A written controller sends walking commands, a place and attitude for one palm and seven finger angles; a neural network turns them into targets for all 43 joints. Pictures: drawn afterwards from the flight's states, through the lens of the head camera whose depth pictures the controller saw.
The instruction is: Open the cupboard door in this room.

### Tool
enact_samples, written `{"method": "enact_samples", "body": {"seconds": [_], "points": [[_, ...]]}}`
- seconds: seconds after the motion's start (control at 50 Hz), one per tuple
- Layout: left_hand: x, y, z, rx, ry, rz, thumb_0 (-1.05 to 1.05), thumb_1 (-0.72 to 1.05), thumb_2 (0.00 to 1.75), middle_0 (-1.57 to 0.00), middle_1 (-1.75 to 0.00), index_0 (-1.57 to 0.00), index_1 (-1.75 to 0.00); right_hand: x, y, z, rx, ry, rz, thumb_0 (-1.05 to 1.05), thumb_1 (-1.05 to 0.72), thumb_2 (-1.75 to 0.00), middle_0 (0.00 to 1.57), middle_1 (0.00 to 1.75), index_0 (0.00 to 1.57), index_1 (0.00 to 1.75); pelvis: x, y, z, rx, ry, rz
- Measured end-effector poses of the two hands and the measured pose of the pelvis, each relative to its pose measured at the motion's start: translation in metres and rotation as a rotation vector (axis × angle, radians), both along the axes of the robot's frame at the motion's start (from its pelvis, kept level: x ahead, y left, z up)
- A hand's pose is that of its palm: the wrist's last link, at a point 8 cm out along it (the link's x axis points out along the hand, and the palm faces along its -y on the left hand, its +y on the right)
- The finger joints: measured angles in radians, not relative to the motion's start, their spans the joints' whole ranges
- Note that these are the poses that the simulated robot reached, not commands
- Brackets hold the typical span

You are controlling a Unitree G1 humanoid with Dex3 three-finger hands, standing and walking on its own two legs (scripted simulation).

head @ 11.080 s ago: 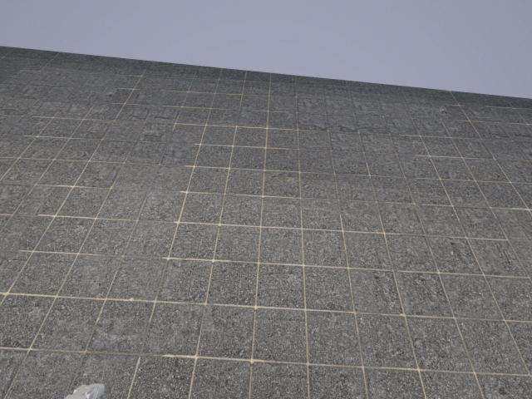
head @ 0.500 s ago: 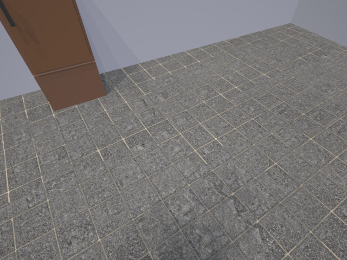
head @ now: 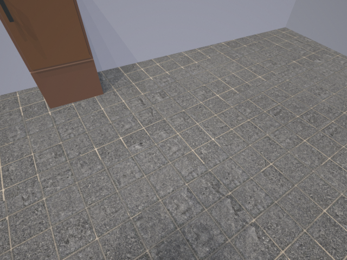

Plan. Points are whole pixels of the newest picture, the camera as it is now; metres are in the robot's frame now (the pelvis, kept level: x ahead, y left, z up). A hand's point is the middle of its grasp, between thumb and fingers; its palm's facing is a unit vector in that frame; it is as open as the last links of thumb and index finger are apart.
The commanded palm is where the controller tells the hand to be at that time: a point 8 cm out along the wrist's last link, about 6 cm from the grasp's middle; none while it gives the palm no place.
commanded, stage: turn or walk to find it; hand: left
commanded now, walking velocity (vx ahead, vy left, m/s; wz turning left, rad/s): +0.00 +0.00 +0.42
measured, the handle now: (4, 6) +1.35 +1.09 +0.04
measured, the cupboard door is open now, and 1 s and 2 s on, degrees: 0 0 0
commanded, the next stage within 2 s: stand and wait in 0.14 s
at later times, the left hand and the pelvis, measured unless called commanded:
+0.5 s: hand out of the picture +0.00 +0.16 -0.18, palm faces +0.12 -0.98 -0.19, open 7.4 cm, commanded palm none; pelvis +0.00 -0.01 -0.01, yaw +4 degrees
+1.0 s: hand out of the picture +0.01 +0.17 -0.18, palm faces +0.16 -0.96 -0.21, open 7.4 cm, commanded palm none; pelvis +0.00 -0.02 -0.01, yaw +6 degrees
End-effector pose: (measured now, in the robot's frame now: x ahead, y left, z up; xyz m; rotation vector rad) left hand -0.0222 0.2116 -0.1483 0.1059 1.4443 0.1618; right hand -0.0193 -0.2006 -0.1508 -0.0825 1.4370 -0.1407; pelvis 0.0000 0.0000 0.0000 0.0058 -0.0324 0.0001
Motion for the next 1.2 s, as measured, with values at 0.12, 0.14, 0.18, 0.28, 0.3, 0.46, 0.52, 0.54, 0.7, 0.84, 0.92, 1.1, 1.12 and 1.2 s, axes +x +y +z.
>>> {"method": "enact_samples", "body": {"seconds": [0.12,0.14,0.18,0.28,0.3,0.46,0.52,0.54,0.7,0.84,0.92,1.1,1.12,1.2], "points": [[-0.002,0.000,-0.002,0.009,-0.009,0.027,0.01,0.90,0.90,-0.20,-0.30,-0.19,-0.30,0.000,-0.004,-0.003,0.001,0.014,0.015,0.01,-0.91,-0.90,0.20,0.30,0.20,0.30,-0.003,-0.002,-0.003,0.002,0.013,0.026],[-0.001,0.000,-0.002,0.012,-0.013,0.034,0.01,0.90,0.90,-0.20,-0.30,-0.20,-0.30,0.001,-0.006,-0.003,0.000,0.016,0.021,0.01,-0.91,-0.90,0.20,0.30,0.20,0.30,-0.003,-0.002,-0.004,0.001,0.017,0.032],[0.000,0.001,-0.003,0.020,-0.023,0.048,0.01,0.90,0.90,-0.20,-0.30,-0.20,-0.30,0.005,-0.010,-0.004,-0.005,0.018,0.035,0.01,-0.91,-0.90,0.20,0.30,0.20,0.30,-0.004,-0.004,-0.006,0.000,0.023,0.045],[0.003,0.003,-0.005,0.033,-0.046,0.067,0.01,0.90,0.90,-0.20,-0.30,-0.19,-0.30,0.021,-0.022,-0.005,-0.027,-0.006,0.068,0.00,-0.90,-0.90,0.20,0.30,0.20,0.30,-0.004,-0.007,-0.008,-0.004,0.032,0.063],[0.004,0.004,-0.005,0.032,-0.048,0.068,0.01,0.90,0.90,-0.20,-0.30,-0.19,-0.30,0.024,-0.024,-0.004,-0.032,-0.016,0.073,0.00,-0.90,-0.90,0.19,0.30,0.20,0.30,-0.004,-0.007,-0.009,-0.004,0.032,0.065],[0.015,0.001,-0.004,0.026,-0.068,0.059,0.01,0.90,0.90,-0.20,-0.30,-0.19,-0.30,0.047,-0.033,0.001,-0.058,-0.073,0.096,0.01,-0.92,-0.90,0.19,0.30,0.20,0.30,0.002,-0.010,-0.006,-0.006,0.019,0.063],[0.018,-0.001,-0.003,0.026,-0.075,0.060,0.01,0.90,0.90,-0.20,-0.30,-0.19,-0.30,0.052,-0.036,0.002,-0.058,-0.081,0.102,0.01,-0.92,-0.90,0.19,0.30,0.20,0.30,0.003,-0.012,-0.005,-0.005,0.018,0.068],[0.019,-0.001,-0.003,0.028,-0.077,0.064,0.01,0.91,0.90,-0.20,-0.30,-0.20,-0.30,0.054,-0.037,0.001,-0.056,-0.081,0.106,0.01,-0.92,-0.90,0.19,0.30,0.20,0.30,0.003,-0.012,-0.006,-0.006,0.019,0.073],[0.021,0.007,-0.006,0.042,-0.090,0.088,0.01,0.90,0.90,-0.20,-0.30,-0.20,-0.30,0.059,-0.037,-0.001,-0.059,-0.072,0.133,0.01,-0.91,-0.90,0.19,0.30,0.20,0.30,0.002,-0.012,-0.009,-0.010,0.020,0.095],[0.021,0.009,-0.002,0.044,-0.085,0.082,0.01,0.90,0.90,-0.20,-0.30,-0.19,-0.30,0.057,-0.035,0.002,-0.059,-0.064,0.137,0.01,-0.92,-0.90,0.20,0.30,0.20,0.30,0.005,-0.012,-0.005,-0.010,0.017,0.091],[0.019,0.008,0.000,0.046,-0.076,0.085,0.01,0.90,0.90,-0.20,-0.30,-0.19,-0.30,0.057,-0.036,0.002,-0.052,-0.061,0.139,0.01,-0.92,-0.90,0.20,0.30,0.20,0.30,0.006,-0.013,-0.004,-0.008,0.017,0.095],[0.013,0.007,-0.004,0.049,-0.066,0.110,0.01,0.90,0.90,-0.20,-0.30,-0.20,-0.30,0.060,-0.038,-0.001,-0.053,-0.052,0.157,0.01,-0.91,-0.90,0.20,0.30,0.20,0.30,0.005,-0.015,-0.008,-0.012,0.020,0.112],[0.013,0.007,-0.004,0.047,-0.064,0.110,0.01,0.90,0.90,-0.20,-0.30,-0.20,-0.30,0.061,-0.038,-0.001,-0.055,-0.054,0.157,0.01,-0.91,-0.90,0.20,0.30,0.20,0.30,0.005,-0.015,-0.008,-0.011,0.019,0.112],[0.015,0.006,-0.003,0.042,-0.069,0.110,0.01,0.90,0.90,-0.20,-0.30,-0.20,-0.30,0.061,-0.038,0.002,-0.057,-0.057,0.160,0.01,-0.91,-0.90,0.20,0.30,0.20,0.30,0.006,-0.015,-0.006,-0.010,0.015,0.111]]}}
